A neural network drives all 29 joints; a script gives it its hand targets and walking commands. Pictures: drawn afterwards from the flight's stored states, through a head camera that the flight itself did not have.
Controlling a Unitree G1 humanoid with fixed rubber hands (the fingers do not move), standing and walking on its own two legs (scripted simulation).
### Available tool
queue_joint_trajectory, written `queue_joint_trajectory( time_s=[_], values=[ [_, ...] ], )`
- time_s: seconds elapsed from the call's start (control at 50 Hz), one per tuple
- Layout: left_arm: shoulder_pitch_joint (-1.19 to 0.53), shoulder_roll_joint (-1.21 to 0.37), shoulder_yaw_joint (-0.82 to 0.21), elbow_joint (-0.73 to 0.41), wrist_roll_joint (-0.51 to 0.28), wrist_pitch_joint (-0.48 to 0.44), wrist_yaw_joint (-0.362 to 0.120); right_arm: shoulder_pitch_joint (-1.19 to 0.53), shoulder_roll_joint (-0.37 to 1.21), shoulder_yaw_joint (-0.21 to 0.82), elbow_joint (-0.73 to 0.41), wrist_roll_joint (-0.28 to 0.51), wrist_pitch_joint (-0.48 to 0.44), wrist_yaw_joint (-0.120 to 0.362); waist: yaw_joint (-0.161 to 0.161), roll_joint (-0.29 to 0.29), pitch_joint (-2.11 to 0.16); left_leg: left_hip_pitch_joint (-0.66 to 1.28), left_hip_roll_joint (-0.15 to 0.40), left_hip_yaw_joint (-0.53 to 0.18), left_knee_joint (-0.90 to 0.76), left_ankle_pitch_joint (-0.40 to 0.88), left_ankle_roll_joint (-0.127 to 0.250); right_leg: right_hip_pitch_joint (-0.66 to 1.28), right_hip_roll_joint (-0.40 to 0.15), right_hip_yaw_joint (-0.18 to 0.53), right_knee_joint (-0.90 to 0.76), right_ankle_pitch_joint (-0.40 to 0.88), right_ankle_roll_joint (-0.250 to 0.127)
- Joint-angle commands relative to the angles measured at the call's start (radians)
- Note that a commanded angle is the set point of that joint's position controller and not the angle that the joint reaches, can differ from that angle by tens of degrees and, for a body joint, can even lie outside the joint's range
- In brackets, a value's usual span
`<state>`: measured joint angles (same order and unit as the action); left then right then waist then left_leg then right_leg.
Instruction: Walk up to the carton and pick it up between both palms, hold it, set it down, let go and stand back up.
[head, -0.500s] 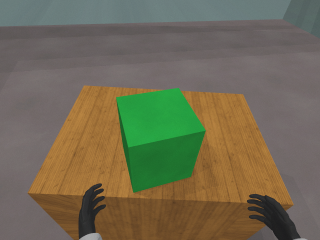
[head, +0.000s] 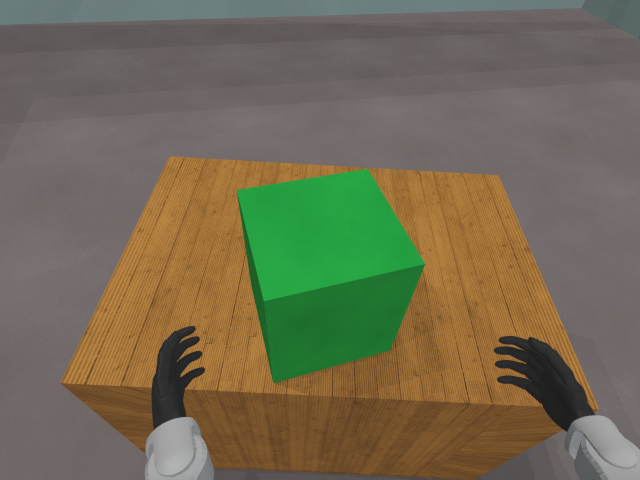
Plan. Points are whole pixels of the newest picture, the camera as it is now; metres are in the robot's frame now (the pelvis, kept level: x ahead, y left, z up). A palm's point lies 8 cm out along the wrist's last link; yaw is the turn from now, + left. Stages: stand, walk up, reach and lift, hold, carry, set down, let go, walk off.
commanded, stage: reach and lift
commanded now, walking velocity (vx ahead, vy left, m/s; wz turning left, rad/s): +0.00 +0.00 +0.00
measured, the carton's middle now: (320, 277) +0.44 +0.03 -0.04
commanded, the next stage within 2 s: none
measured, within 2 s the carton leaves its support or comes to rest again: neither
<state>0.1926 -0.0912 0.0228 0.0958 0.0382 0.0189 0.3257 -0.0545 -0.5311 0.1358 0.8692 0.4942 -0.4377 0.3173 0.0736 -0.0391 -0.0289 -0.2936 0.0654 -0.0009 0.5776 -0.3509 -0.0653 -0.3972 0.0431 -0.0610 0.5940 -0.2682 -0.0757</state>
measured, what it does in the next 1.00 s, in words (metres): stands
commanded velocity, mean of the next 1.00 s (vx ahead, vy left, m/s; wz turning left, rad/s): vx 0.00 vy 0.00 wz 0.00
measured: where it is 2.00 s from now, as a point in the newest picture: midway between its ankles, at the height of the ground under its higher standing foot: outside the picture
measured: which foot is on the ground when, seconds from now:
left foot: down 0.00-1.00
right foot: down 0.00-1.00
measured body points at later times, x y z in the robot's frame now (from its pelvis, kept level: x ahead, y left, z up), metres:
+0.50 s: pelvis +0.00 +0.01 +0.01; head +0.05 +0.02 +0.45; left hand +0.26 +0.21 +0.03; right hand +0.35 -0.25 +0.02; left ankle -0.04 +0.16 -0.73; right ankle +0.02 -0.07 -0.73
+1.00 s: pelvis -0.01 +0.00 +0.01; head +0.05 +0.00 +0.46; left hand +0.31 +0.22 +0.06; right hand +0.41 -0.22 +0.06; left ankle -0.04 +0.16 -0.73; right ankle +0.02 -0.07 -0.73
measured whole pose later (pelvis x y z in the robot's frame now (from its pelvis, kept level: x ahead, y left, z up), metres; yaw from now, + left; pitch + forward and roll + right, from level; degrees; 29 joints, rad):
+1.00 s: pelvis -0.01 +0.00 +0.01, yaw -1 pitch +9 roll +0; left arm -0.27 -0.05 0.13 0.17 -0.03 0.34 0.30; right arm -0.57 -0.54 0.11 0.90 0.43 -0.08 0.25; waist 0.14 0.01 -0.05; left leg -0.35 0.08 0.01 0.44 -0.24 -0.06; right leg -0.43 0.06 -0.05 0.39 -0.12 -0.08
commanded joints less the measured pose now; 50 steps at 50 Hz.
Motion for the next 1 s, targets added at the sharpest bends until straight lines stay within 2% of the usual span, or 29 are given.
queue_joint_trajectory(
  time_s=[0.0, 0.04, 0.08, 0.12, 0.16, 0.22, 0.26, 0.28, 0.32, 0.36, 0.4, 0.46, 0.48, 0.5, 0.52, 0.54, 0.58, 0.6, 0.64, 0.7, 0.76, 0.8, 0.84, 0.88, 0.9, 0.92, 0.94, 0.96, 0.98],
  values=[
    [-0.146, -0.005, -0.017, -0.206, 0.014, -0.053, -0.003, -0.207, -0.291, -0.092, -0.105, 0.028, -0.057, 0.004, 0.013, -0.114, -0.254, -0.176, -0.071, 0.025, -0.092, 0.257, 0.023, 0.401, -0.033, 0.189, -0.129, 0.316, -0.004],
    [-0.149, 0.003, -0.024, -0.254, 0.025, -0.058, -0.003, -0.245, -0.311, -0.087, -0.091, 0.045, -0.063, -0.001, 0.003, -0.077, -0.299, -0.148, -0.075, 0.029, -0.080, 0.352, 0.010, 0.404, -0.016, 0.168, -0.110, 0.430, -0.010],
    [-0.207, 0.000, -0.034, -0.256, 0.015, -0.043, -0.002, -0.303, -0.320, -0.083, -0.077, 0.059, -0.056, 0.001, 0.006, -0.061, -0.309, -0.139, -0.069, 0.021, -0.072, 0.335, 0.010, 0.363, -0.018, 0.167, -0.113, 0.359, -0.012],
    [-0.220, 0.013, -0.033, -0.254, 0.020, -0.043, -0.004, -0.323, -0.324, -0.092, -0.081, 0.047, -0.053, -0.001, -0.002, -0.074, -0.323, -0.129, -0.069, 0.012, -0.076, 0.351, 0.010, 0.388, -0.004, 0.162, -0.115, 0.398, -0.020],
    [-0.250, 0.015, -0.036, -0.259, 0.020, -0.035, -0.003, -0.373, -0.316, -0.091, -0.085, 0.052, -0.043, -0.005, 0.016, -0.059, -0.330, -0.144, -0.069, 0.022, -0.089, 0.318, 0.010, 0.394, -0.006, 0.157, -0.123, 0.355, -0.022],
    [-0.203, 0.012, -0.031, -0.254, 0.015, -0.016, -0.007, -0.359, -0.323, -0.087, -0.087, 0.053, -0.039, -0.013, 0.028, -0.079, -0.351, -0.107, -0.070, 0.019, -0.081, 0.455, 0.010, 0.389, 0.011, 0.149, -0.118, 0.492, -0.031],
    [-0.224, 0.002, -0.022, -0.242, 0.021, -0.002, -0.012, -0.390, -0.335, -0.090, -0.037, 0.060, -0.024, -0.014, 0.023, -0.040, -0.358, -0.086, -0.067, 0.018, -0.080, 0.493, -0.001, 0.369, 0.029, 0.132, -0.124, 0.478, -0.045],
    [-0.230, -0.005, -0.041, -0.233, 0.004, 0.013, -0.015, -0.397, -0.334, -0.089, -0.010, 0.045, -0.018, -0.013, 0.011, -0.051, -0.336, -0.070, -0.069, 0.009, -0.077, 0.484, -0.001, 0.361, 0.041, 0.119, -0.128, 0.453, -0.050],
    [-0.282, 0.018, -0.023, -0.245, 0.011, 0.028, -0.014, -0.472, -0.347, -0.094, -0.055, 0.049, -0.002, -0.020, 0.036, -0.052, -0.368, -0.079, -0.071, 0.019, -0.085, 0.482, -0.001, 0.359, 0.038, 0.121, -0.134, 0.444, -0.048],
    [-0.287, 0.022, -0.024, -0.265, -0.015, 0.042, -0.016, -0.481, -0.347, -0.102, -0.062, 0.048, 0.005, -0.021, 0.032, -0.084, -0.385, -0.072, -0.069, 0.022, -0.092, 0.493, 0.003, 0.390, 0.041, 0.118, -0.137, 0.464, -0.038],
    [-0.365, 0.024, -0.016, -0.253, -0.006, 0.049, -0.012, -0.530, -0.333, -0.103, -0.096, 0.033, 0.019, -0.026, 0.036, -0.075, -0.402, -0.110, -0.071, 0.028, -0.098, 0.399, 0.006, 0.398, 0.035, 0.136, -0.143, 0.391, -0.033],
    [-0.376, 0.038, 0.001, -0.242, -0.015, 0.077, -0.010, -0.562, -0.324, -0.095, -0.116, 0.036, 0.044, -0.028, 0.055, -0.094, -0.429, -0.116, -0.074, 0.036, -0.107, 0.430, 0.014, 0.429, 0.029, 0.141, -0.145, 0.452, -0.032],
    [-0.385, 0.025, -0.016, -0.262, -0.033, 0.078, -0.010, -0.561, -0.346, -0.120, -0.100, 0.015, 0.047, -0.025, 0.037, -0.083, -0.445, -0.119, -0.072, 0.037, -0.105, 0.420, 0.014, 0.436, 0.030, 0.138, -0.147, 0.429, -0.029],
    [-0.423, 0.032, -0.009, -0.265, -0.035, 0.084, -0.012, -0.604, -0.352, -0.119, -0.088, 0.008, 0.062, -0.024, 0.051, -0.094, -0.435, -0.118, -0.063, 0.031, -0.122, 0.405, 0.010, 0.423, 0.042, 0.124, -0.152, 0.409, -0.030],
    [-0.444, 0.028, -0.003, -0.257, -0.029, 0.096, -0.008, -0.611, -0.352, -0.136, -0.056, 0.004, 0.077, -0.024, 0.045, -0.046, -0.441, -0.119, -0.067, 0.034, -0.123, 0.383, 0.008, 0.414, 0.037, 0.123, -0.158, 0.355, -0.036],
    [-0.484, 0.034, -0.007, -0.264, -0.040, 0.098, -0.009, -0.658, -0.338, -0.114, -0.082, 0.003, 0.084, -0.025, 0.055, -0.068, -0.454, -0.116, -0.069, 0.041, -0.126, 0.375, 0.010, 0.417, 0.032, 0.131, -0.166, 0.357, -0.027],
    [-0.517, 0.029, 0.006, -0.275, -0.037, 0.120, 0.001, -0.696, -0.342, -0.138, -0.102, -0.001, 0.099, -0.021, 0.058, -0.045, -0.497, -0.129, -0.066, 0.036, -0.125, 0.375, 0.007, 0.432, 0.031, 0.129, -0.160, 0.363, -0.031],
    [-0.530, 0.046, 0.035, -0.249, -0.045, 0.131, -0.006, -0.696, -0.333, -0.107, -0.125, 0.010, 0.111, -0.027, 0.070, -0.087, -0.482, -0.155, -0.072, 0.054, -0.127, 0.362, 0.015, 0.479, 0.017, 0.150, -0.166, 0.371, -0.018],
    [-0.534, 0.046, 0.009, -0.255, -0.059, 0.159, -0.011, -0.701, -0.348, -0.140, -0.090, -0.022, 0.135, -0.034, 0.025, -0.104, -0.456, -0.176, -0.075, 0.045, -0.149, 0.341, 0.015, 0.507, 0.022, 0.141, -0.164, 0.392, -0.011],
    [-0.629, 0.055, 0.049, -0.191, -0.053, 0.191, -0.019, -0.782, -0.312, -0.105, -0.092, -0.026, 0.184, -0.044, 0.063, -0.122, -0.455, -0.214, -0.078, 0.055, -0.168, 0.301, 0.024, 0.538, -0.001, 0.176, -0.182, 0.346, 0.000],
    [-0.659, 0.070, 0.065, -0.208, -0.044, 0.206, -0.014, -0.813, -0.297, -0.147, -0.138, -0.049, 0.205, -0.055, 0.047, -0.094, -0.501, -0.245, -0.090, 0.055, -0.175, 0.294, 0.022, 0.573, -0.010, 0.191, -0.187, 0.324, 0.007],
    [-0.651, 0.079, 0.078, -0.219, -0.054, 0.220, -0.012, -0.836, -0.309, -0.136, -0.171, -0.046, 0.227, -0.052, 0.066, -0.111, -0.543, -0.208, -0.082, 0.050, -0.181, 0.337, 0.024, 0.563, 0.003, 0.177, -0.186, 0.377, 0.010],
    [-0.667, 0.085, 0.078, -0.196, -0.040, 0.234, -0.023, -0.835, -0.300, -0.145, -0.128, -0.060, 0.248, -0.063, 0.051, -0.101, -0.517, -0.214, -0.085, 0.047, -0.180, 0.347, 0.016, 0.581, -0.009, 0.184, -0.181, 0.400, 0.019],
    [-0.708, 0.089, 0.108, -0.133, -0.027, 0.250, -0.029, -0.891, -0.270, -0.102, -0.108, -0.053, 0.274, -0.066, 0.065, -0.094, -0.474, -0.232, -0.085, 0.057, -0.186, 0.330, 0.020, 0.590, -0.006, 0.178, -0.182, 0.394, 0.017],
    [-0.768, 0.112, 0.102, -0.186, -0.049, 0.259, -0.026, -0.918, -0.288, -0.133, -0.135, -0.050, 0.282, -0.065, 0.047, -0.091, -0.509, -0.238, -0.088, 0.052, -0.191, 0.302, 0.019, 0.579, -0.012, 0.183, -0.191, 0.326, 0.021],
    [-0.762, 0.110, 0.116, -0.105, -0.053, 0.267, -0.029, -0.946, -0.251, -0.089, -0.163, -0.038, 0.294, -0.073, 0.083, -0.107, -0.486, -0.245, -0.089, 0.057, -0.197, 0.301, 0.027, 0.580, -0.016, 0.196, -0.201, 0.314, 0.020],
    [-0.745, 0.112, 0.132, -0.115, -0.051, 0.270, -0.027, -0.924, -0.259, -0.085, -0.143, -0.034, 0.308, -0.073, 0.092, -0.105, -0.486, -0.259, -0.088, 0.061, -0.194, 0.299, 0.028, 0.606, -0.030, 0.218, -0.204, 0.313, 0.030],
    [-0.752, 0.123, 0.113, -0.152, -0.061, 0.271, -0.027, -0.920, -0.281, -0.137, -0.187, -0.059, 0.303, -0.080, 0.067, -0.115, -0.540, -0.259, -0.086, 0.057, -0.194, 0.308, 0.022, 0.605, -0.020, 0.202, -0.191, 0.339, 0.034],
    [-0.803, 0.132, 0.127, -0.140, -0.064, 0.269, -0.026, -0.966, -0.270, -0.113, -0.175, -0.052, 0.313, -0.082, 0.083, -0.130, -0.550, -0.260, -0.088, 0.057, -0.201, 0.316, 0.024, 0.609, -0.015, 0.198, -0.189, 0.363, 0.039]
  ],
)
